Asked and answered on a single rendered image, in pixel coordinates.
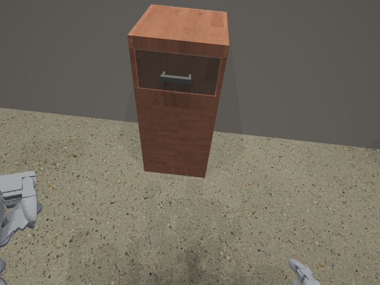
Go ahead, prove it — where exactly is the robot right hand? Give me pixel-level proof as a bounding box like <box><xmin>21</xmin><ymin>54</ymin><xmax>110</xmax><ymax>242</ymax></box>
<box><xmin>288</xmin><ymin>258</ymin><xmax>321</xmax><ymax>285</ymax></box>

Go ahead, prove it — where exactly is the drawer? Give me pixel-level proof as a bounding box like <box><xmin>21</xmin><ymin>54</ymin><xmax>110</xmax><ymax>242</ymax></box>
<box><xmin>135</xmin><ymin>48</ymin><xmax>221</xmax><ymax>96</ymax></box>

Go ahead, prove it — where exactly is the robot left hand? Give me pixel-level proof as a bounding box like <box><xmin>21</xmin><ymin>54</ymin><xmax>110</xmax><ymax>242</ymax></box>
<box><xmin>0</xmin><ymin>171</ymin><xmax>43</xmax><ymax>250</ymax></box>

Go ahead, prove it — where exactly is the handle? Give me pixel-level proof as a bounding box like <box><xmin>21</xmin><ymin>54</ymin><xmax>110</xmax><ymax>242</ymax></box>
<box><xmin>160</xmin><ymin>71</ymin><xmax>191</xmax><ymax>84</ymax></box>

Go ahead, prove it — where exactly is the cabinet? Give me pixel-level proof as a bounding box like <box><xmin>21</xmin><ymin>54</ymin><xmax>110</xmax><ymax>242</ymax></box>
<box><xmin>127</xmin><ymin>4</ymin><xmax>229</xmax><ymax>178</ymax></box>

